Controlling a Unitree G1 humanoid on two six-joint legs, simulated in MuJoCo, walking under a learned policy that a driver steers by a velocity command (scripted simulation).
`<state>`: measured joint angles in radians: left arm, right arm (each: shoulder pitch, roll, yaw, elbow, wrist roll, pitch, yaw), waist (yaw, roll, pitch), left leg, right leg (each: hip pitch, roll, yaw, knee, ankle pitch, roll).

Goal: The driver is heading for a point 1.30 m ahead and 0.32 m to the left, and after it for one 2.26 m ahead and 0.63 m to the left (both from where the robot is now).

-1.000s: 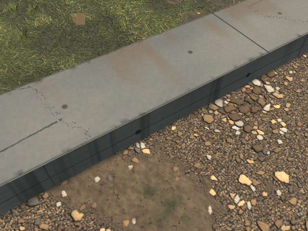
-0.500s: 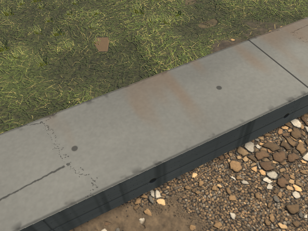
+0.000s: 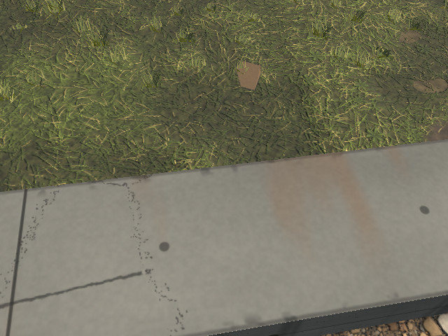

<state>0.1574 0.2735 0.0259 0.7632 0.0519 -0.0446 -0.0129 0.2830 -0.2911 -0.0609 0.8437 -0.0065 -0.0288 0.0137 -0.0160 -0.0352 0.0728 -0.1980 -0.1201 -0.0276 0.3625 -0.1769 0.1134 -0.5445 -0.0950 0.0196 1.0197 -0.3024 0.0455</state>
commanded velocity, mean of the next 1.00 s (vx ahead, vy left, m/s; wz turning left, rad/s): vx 0.50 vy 0.00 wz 0.52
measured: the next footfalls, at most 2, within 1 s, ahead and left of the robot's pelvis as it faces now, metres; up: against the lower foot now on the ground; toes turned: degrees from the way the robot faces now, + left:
right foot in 0.22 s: +0.24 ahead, -0.12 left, +0.00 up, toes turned +8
left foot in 0.76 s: +0.49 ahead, +0.26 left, +0.19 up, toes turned +31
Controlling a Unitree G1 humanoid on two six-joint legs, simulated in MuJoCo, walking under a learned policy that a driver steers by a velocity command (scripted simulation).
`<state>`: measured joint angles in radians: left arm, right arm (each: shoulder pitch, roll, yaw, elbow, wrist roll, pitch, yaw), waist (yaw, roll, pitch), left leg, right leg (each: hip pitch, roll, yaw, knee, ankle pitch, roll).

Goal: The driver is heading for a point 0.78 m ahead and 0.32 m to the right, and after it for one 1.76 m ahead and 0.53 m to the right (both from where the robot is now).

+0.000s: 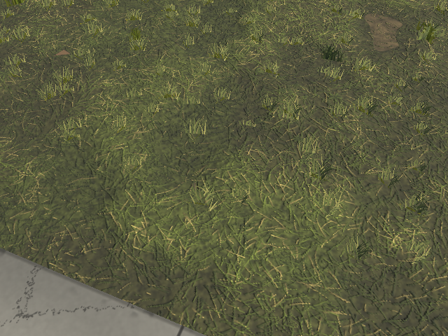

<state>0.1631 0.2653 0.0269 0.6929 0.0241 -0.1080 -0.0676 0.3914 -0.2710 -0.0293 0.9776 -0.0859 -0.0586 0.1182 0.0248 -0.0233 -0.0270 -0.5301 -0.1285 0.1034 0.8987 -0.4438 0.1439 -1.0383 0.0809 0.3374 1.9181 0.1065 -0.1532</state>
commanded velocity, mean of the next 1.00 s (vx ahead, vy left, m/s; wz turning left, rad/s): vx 0.47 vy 0.00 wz -0.44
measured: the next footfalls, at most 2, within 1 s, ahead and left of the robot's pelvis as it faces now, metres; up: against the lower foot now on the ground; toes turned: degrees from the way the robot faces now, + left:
right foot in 0.32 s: +0.39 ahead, -0.08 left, +0.00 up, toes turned -3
left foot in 0.70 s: +0.72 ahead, +0.10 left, +0.00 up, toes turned -26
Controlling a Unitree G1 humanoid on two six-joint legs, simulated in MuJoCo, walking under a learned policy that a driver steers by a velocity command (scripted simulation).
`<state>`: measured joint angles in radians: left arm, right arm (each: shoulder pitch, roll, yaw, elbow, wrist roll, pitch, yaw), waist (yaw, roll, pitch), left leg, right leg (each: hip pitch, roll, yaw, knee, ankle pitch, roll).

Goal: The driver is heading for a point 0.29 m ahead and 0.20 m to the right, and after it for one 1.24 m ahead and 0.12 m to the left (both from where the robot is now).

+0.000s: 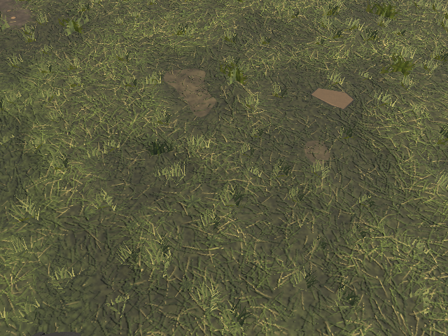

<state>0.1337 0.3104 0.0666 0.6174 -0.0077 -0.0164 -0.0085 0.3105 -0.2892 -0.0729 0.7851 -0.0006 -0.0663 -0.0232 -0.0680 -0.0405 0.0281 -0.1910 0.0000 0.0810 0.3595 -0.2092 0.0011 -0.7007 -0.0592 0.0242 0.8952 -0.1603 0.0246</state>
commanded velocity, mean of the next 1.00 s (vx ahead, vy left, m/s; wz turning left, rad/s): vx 0.05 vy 0.00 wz -0.60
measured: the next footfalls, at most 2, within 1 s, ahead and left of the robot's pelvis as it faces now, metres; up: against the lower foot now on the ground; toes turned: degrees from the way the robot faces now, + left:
right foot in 0.14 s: +0.20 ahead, -0.13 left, +0.00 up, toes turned -6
left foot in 0.54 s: +0.22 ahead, +0.09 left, +0.00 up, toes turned -24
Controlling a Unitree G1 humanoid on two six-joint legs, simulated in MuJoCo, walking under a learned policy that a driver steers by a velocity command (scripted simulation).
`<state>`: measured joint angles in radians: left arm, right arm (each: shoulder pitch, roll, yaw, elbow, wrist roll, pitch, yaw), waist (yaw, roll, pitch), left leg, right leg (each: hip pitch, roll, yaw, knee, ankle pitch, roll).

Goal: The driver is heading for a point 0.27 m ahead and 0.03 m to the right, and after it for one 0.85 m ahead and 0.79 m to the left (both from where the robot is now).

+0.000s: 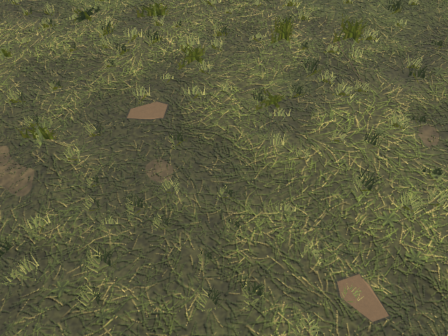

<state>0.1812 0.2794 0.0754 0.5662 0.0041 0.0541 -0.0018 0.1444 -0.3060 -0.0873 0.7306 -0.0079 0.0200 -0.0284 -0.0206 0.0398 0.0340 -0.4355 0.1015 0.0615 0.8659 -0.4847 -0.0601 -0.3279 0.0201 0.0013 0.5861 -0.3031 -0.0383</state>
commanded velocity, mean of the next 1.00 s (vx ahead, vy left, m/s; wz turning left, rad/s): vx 0.12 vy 0.00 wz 0.06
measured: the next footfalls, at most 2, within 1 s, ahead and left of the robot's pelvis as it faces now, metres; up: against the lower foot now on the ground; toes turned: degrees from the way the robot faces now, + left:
left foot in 0.42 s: +0.14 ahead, +0.12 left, +0.00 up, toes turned -4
right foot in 0.82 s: +0.18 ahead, -0.11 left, +0.00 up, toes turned +7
